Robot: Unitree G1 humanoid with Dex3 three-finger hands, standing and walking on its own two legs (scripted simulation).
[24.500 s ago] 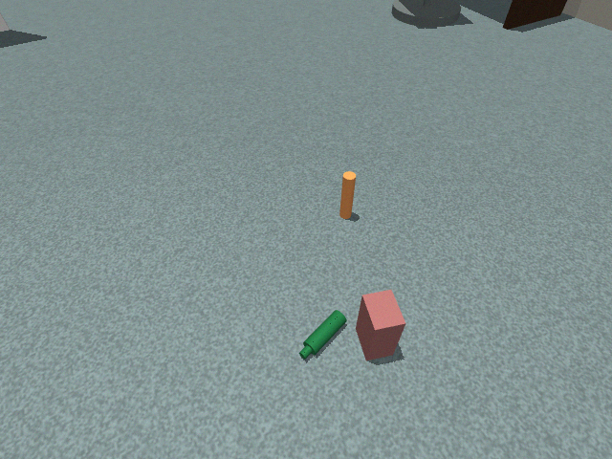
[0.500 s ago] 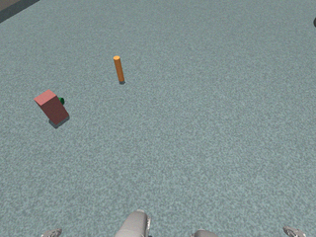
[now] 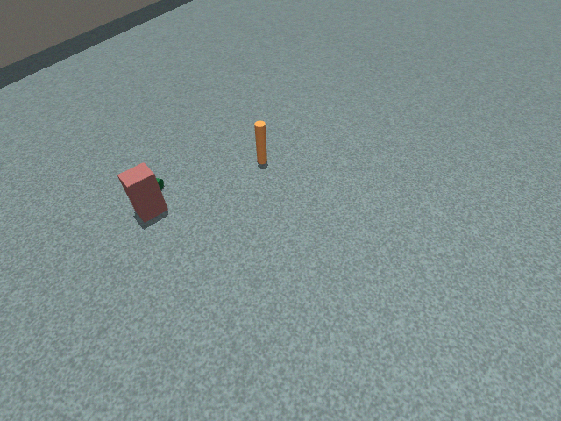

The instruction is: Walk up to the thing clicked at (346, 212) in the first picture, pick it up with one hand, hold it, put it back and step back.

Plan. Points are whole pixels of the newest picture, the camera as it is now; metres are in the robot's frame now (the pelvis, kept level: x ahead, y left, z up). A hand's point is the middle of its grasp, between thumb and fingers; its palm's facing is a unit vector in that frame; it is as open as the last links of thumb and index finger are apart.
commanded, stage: walk up
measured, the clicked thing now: (261, 143) +1.47 +0.17 -0.63
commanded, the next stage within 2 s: stand in 0.58 s
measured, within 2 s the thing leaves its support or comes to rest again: neither
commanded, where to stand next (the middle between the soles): +0.08 -0.03 m, yaw +0 degrees
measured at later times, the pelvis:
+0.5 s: pelvis +0.02 +0.00 +0.03, yaw +3 degrees
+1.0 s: pelvis +0.03 -0.02 +0.03, yaw +1 degrees
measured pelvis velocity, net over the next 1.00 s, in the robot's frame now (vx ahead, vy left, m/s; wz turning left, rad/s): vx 0.03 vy -0.02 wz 0.01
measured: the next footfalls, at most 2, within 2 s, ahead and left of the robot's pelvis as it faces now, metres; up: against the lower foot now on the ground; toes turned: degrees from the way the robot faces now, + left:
none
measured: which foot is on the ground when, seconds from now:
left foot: down 0.00-1.00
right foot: down 0.00-1.00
